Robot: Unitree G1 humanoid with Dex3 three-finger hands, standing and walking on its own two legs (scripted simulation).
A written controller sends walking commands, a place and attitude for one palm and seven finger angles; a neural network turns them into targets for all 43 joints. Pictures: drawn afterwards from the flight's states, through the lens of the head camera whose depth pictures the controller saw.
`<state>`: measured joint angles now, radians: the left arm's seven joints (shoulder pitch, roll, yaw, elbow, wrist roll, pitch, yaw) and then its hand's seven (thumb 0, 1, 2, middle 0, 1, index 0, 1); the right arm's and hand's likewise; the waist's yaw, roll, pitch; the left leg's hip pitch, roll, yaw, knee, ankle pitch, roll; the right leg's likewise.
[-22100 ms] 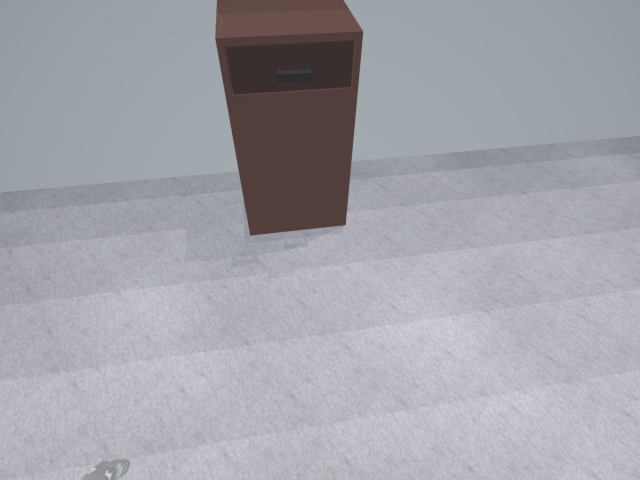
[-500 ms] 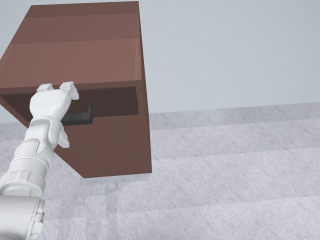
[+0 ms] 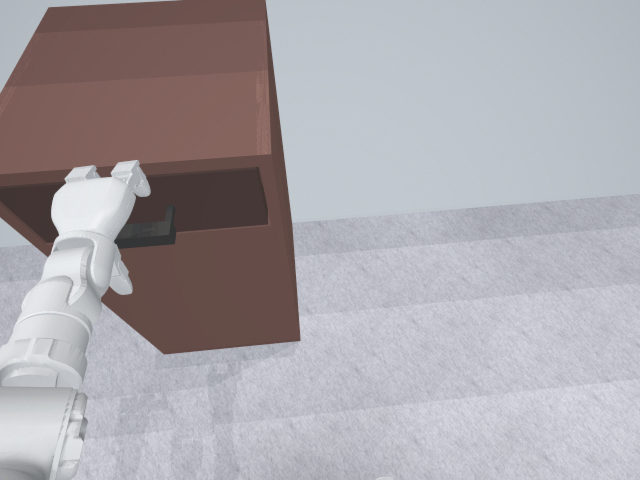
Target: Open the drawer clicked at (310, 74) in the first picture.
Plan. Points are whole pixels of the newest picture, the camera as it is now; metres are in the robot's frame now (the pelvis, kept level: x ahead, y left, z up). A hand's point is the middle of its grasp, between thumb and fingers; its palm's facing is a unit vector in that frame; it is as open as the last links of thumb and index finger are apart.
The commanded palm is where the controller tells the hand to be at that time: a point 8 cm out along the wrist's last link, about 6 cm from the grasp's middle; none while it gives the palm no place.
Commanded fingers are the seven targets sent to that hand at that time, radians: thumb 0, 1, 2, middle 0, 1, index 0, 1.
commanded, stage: re-aim the fingers above the handle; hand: left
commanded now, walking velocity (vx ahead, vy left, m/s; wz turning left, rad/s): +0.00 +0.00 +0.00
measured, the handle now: (140, 224) +0.48 +0.29 -0.03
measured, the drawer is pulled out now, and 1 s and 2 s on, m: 0.00 0.00 0.00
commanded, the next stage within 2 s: lower the fingers behind the handle in 1.70 s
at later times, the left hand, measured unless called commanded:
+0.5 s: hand (114, 228) +0.43 +0.28 +0.04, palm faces -0.03 -0.01 -1.00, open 13.8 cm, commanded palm +0.41 +0.27 +0.09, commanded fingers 0.00 -0.50 0.30 -0.30 -1.20 -0.30 -1.20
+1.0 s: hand (108, 236) +0.42 +0.29 +0.03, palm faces -0.08 -0.03 -1.00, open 13.8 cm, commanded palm +0.40 +0.28 +0.09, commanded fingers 0.00 -0.50 0.30 -0.30 -1.20 -0.30 -1.20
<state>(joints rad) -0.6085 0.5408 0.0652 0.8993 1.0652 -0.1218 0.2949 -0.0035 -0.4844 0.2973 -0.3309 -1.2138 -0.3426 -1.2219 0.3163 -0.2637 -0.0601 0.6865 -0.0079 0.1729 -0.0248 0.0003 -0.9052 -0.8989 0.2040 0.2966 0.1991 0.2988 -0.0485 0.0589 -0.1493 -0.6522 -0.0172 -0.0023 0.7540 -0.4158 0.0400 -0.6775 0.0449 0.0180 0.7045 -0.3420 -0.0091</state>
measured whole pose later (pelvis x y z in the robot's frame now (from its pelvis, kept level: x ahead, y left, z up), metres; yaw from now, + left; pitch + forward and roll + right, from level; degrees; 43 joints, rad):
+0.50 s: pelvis -0.01 +0.00 +0.00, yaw +0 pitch +18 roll -2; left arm -0.68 0.55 0.04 0.96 1.07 -0.11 0.30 0.00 -0.49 0.30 -0.32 -1.20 -0.32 -1.20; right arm 0.32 -0.26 -0.06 0.68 -0.01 0.14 -0.03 0.00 -0.90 -0.90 0.20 0.30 0.20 0.30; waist -0.06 0.05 -0.14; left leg -0.68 -0.02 0.00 0.77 -0.40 0.04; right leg -0.70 0.04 0.01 0.72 -0.33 0.00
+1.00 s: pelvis +0.00 +0.00 +0.00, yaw +0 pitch +18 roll -2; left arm -0.62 0.55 0.04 0.91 1.05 -0.13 0.26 0.00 -0.48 0.30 -0.32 -1.20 -0.32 -1.20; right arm 0.32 -0.26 -0.07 0.69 0.00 0.15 -0.04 0.00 -0.90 -0.90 0.20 0.30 0.20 0.30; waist -0.04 0.05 -0.14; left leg -0.64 -0.02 -0.01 0.75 -0.41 0.04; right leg -0.66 0.04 0.01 0.69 -0.34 -0.01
